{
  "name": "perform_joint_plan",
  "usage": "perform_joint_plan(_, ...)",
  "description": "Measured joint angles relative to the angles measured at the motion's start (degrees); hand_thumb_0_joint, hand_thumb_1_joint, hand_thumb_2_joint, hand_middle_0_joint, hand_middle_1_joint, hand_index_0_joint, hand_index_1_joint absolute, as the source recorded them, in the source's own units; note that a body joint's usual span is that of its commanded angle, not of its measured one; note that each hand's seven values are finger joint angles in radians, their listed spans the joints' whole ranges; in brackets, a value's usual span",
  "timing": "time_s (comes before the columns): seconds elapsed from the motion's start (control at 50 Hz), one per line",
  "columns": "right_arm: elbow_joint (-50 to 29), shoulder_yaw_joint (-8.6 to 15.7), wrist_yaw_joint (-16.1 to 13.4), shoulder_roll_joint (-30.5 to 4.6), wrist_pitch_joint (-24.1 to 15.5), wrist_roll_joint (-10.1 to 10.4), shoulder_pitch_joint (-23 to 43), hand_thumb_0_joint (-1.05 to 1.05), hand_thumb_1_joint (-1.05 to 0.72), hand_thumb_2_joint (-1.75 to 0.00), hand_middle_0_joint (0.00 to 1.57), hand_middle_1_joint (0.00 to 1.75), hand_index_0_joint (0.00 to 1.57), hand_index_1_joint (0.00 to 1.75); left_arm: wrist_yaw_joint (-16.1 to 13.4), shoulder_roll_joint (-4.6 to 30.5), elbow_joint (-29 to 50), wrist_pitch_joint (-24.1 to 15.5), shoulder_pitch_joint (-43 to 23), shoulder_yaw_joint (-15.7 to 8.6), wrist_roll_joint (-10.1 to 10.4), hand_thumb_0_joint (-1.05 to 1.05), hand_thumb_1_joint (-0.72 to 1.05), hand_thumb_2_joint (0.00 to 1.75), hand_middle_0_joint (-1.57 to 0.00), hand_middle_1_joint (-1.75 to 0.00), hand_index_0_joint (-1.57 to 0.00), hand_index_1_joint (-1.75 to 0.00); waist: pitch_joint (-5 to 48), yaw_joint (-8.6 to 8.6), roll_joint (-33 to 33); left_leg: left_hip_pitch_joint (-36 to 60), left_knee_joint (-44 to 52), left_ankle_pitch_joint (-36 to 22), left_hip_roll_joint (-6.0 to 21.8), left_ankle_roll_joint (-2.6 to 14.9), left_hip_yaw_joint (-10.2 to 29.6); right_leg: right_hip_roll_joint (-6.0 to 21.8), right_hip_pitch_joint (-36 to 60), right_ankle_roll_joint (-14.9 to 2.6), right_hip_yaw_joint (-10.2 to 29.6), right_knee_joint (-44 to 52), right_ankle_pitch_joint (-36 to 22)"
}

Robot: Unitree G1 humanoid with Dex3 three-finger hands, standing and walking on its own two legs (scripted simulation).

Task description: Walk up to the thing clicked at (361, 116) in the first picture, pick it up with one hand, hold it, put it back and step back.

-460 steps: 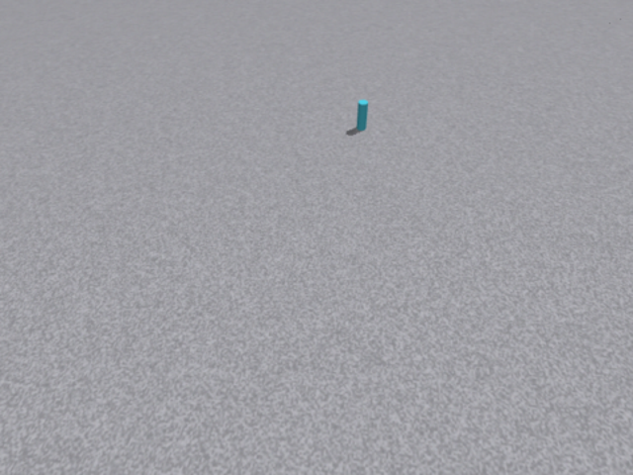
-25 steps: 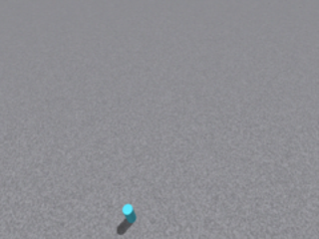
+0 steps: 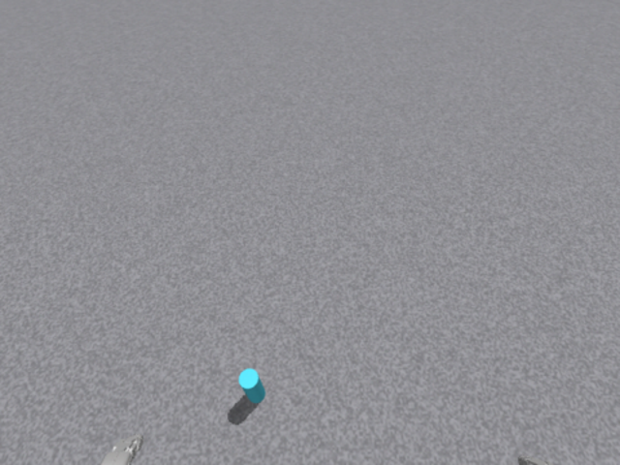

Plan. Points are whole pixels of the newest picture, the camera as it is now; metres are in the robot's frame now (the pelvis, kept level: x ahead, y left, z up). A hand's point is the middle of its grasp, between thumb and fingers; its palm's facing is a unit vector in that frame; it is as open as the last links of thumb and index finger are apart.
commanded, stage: go down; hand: left
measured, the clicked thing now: (252, 386) +0.41 +0.22 -0.70
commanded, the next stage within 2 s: none
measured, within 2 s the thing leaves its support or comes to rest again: neither
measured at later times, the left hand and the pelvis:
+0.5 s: hand out of the picture +0.16 +0.27 -0.18, palm faces +0.05 -0.95 -0.32, open 16.8 cm; pelvis +0.01 +0.02 -0.05, yaw +0 degrees
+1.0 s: hand out of the picture +0.15 +0.28 -0.20, palm faces +0.08 -0.94 -0.32, open 17.0 cm; pelvis +0.00 +0.01 -0.09, yaw +0 degrees
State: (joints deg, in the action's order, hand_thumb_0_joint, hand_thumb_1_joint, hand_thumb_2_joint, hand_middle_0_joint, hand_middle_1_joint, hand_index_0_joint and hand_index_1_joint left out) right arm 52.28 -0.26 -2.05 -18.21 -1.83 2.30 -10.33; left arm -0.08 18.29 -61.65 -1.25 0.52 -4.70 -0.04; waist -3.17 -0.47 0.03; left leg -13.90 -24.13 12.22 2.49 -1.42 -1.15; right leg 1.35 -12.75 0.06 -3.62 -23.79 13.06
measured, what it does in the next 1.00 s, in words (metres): lowers itself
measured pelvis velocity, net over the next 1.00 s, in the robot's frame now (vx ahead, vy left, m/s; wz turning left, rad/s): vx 0.00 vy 0.01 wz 0.00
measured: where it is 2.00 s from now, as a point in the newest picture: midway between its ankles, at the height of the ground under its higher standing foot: outside the picture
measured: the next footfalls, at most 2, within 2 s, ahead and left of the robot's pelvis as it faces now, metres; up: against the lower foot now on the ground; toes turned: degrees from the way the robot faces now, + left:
none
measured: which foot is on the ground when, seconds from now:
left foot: down 0.00-1.00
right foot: down 0.00-1.00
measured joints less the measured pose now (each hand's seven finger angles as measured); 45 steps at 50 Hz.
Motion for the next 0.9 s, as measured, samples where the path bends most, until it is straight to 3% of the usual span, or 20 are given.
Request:
perform_joint_plan(0.08,-4.4,0.8,0.2,2.9,-0.3,-0.8,-1.0,0.0,-0.95,-0.91,0.21,0.3,0.2,0.3,1.8,1.1,0.9,0.6,-3.8,-3.8,-3.3,0.01,0.56,0.56,-0.08,-0.13,-0.08,-0.14,1.2,-0.7,1.0,-6.5,-5.1,1.7,0.1,0.0,0.0,0.1,-6.6,-0.06,0.3,-5.2,1.7)
perform_joint_plan(0.14,-6.9,1.2,0.3,4.2,-0.1,-0.9,-2.7,0.01,-0.95,-0.91,0.21,0.3,0.2,0.3,1.8,1.4,5.1,2.4,-2.3,-5.2,-4.3,0.0,0.39,0.42,-0.07,-0.1,-0.07,-0.11,2.5,-0.91,1.2,-8.7,-7.6,3.1,0.2,0.09,-0.4,0.1,-8.9,0.04,0.7,-7.5,2.9)
perform_joint_plan(0.28,-11.5,1.2,0.2,4.3,-0.7,-0.7,-4.5,0.01,-0.91,-0.9,0.21,0.3,0.2,0.3,1.4,1.1,12.2,8.6,2.3,-5.1,-3.9,0.0,0.0,0.19,-0.08,-0.07,-0.07,-0.07,5.1,-1.41,0.0,-13.1,-13.6,6.6,0.1,0.71,-0.5,0.5,-12.8,0.72,1.0,-12.4,5.6)
perform_joint_plan(0.44,-15.0,1.6,-0.3,3.9,-3.4,-1.3,-3.5,0.01,-0.85,-0.88,0.21,0.3,0.2,0.3,2.2,-0.2,22.3,10.6,7.4,-5.8,-2.9,0.0,-0.35,0.1,-0.1,-0.07,-0.08,-0.09,7.2,-0.95,0.1,-21.5,-24.0,11.6,0.0,1.11,0.2,0.9,-20.6,1.22,0.8,-22.1,10.4)
perform_joint_plan(0.72,-19.8,0.5,-2.2,4.6,-6.0,-1.8,-2.2,0.01,-0.82,-0.88,0.21,0.3,0.2,0.3,2.9,0.9,38.3,17.5,15.6,-6.1,-1.9,-0.01,-0.49,0.07,-0.11,-0.07,-0.09,-0.09,9.9,-1.49,-0.3,-29.5,-33.5,16.2,0.3,1.09,1.8,0.8,-27.6,1.28,-0.4,-30.4,14.7)
perform_joint_plan(0.9,-21.1,0.1,-2.9,5.1,-7.2,-2.2,-2.5,0.01,-0.82,-0.88,0.21,0.3,0.2,0.3,3.6,0.9,43.3,17.7,17.8,-7.7,-0.6,-0.01,-0.49,0.07,-0.1,-0.07,-0.08,-0.09,10.8,-1.61,-0.5,-35.4,-39.1,18.0,0.6,0.88,2.6,0.6,-33.2,0.99,-0.9,-35.9,16.7)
